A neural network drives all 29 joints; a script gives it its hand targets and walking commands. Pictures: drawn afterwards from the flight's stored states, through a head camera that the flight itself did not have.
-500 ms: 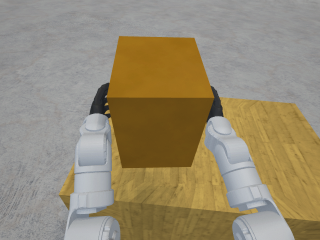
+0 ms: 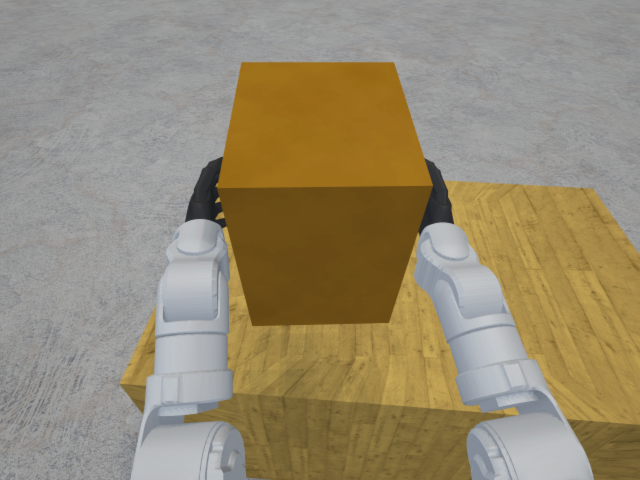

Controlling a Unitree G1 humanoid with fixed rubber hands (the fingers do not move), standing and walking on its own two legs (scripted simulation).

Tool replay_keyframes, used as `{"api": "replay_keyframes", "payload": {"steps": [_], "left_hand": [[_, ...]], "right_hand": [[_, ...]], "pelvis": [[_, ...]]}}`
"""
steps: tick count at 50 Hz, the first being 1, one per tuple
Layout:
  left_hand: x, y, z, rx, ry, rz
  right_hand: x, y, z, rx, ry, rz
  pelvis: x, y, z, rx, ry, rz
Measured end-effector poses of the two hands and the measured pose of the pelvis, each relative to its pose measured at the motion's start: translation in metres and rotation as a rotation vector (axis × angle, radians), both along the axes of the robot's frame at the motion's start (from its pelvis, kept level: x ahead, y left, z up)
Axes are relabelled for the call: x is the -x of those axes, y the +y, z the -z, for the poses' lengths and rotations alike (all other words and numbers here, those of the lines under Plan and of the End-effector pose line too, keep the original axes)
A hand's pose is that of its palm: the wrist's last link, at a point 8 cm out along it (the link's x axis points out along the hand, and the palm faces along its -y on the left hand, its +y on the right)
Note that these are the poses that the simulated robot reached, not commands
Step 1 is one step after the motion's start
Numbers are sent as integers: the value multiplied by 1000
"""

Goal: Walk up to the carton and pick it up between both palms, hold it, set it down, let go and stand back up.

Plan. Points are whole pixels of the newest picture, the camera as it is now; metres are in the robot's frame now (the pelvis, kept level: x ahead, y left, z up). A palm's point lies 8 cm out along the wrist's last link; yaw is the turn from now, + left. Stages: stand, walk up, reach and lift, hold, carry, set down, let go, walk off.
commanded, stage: hold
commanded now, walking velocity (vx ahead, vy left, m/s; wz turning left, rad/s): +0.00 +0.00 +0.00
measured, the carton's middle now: (319, 200) +0.39 +0.00 +0.18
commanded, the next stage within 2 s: none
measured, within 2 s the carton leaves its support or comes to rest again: neither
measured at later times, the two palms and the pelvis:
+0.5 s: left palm (185, 221) +0.36 +0.16 +0.18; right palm (415, 213) +0.36 -0.11 +0.18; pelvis +0.01 +0.01 +0.00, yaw +1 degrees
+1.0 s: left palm (205, 221) +0.36 +0.14 +0.18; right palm (432, 223) +0.36 -0.13 +0.17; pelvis +0.00 +0.00 +0.00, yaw +0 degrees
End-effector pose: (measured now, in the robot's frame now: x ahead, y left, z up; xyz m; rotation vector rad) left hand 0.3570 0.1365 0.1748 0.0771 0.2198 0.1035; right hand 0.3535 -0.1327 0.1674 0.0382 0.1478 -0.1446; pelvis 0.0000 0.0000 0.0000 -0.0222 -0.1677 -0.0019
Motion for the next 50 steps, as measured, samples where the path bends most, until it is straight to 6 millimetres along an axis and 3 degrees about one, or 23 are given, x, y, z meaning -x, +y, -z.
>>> {"api": "replay_keyframes", "payload": {"steps": [9,16,26,36,44,50], "left_hand": [[-3,5,-11,9,-34,-8],[-7,14,-4,15,-5,-12],[-1,23,-4,16,-35,-13],[-1,17,4,9,3,-7],[2,6,-6,11,-36,-10],[-2,0,-3,-15,0,0]], "right_hand": [[-4,5,-10,-8,-34,-2],[-12,13,-12,16,-7,-13],[-6,22,-12,-1,-37,-14],[-4,16,-3,24,0,-11],[1,6,-4,-4,-39,-1],[-2,0,1,-2,-4,1]], "pelvis": [[0,-3,0,0,15,-10],[-4,-1,-1,-3,4,-11],[-13,7,1,12,-10,-11],[-11,10,1,10,-23,-1],[-6,5,1,11,-6,7],[0,1,0,0,-5,2]]}}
